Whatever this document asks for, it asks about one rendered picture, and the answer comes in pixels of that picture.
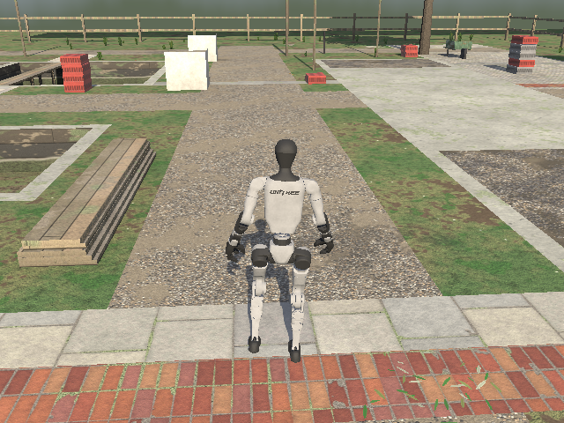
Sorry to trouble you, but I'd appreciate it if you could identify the robot right upper arm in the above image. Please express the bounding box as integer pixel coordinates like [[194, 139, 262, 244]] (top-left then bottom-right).
[[303, 178, 326, 226]]

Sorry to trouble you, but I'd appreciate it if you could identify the left robot hand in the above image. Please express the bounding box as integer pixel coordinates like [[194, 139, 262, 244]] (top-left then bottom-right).
[[226, 242, 245, 263]]

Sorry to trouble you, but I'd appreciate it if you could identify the robot left forearm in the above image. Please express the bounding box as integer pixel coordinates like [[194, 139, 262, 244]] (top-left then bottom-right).
[[228, 211, 248, 246]]

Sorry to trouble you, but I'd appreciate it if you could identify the robot right forearm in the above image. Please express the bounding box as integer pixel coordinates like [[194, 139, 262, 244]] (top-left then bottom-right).
[[317, 212, 332, 242]]

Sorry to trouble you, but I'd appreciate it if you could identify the right robot hand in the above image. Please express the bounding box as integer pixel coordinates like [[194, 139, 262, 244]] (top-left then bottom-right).
[[314, 238, 334, 254]]

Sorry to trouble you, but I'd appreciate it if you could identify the humanoid robot head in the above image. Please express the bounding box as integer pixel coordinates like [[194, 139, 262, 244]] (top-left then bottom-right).
[[270, 139, 300, 182]]

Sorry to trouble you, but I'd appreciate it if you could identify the robot left thigh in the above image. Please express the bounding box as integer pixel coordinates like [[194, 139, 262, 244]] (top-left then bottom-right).
[[251, 244, 270, 296]]

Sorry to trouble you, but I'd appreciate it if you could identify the robot left upper arm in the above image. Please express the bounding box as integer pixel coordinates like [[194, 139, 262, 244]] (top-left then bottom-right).
[[240, 176, 267, 226]]

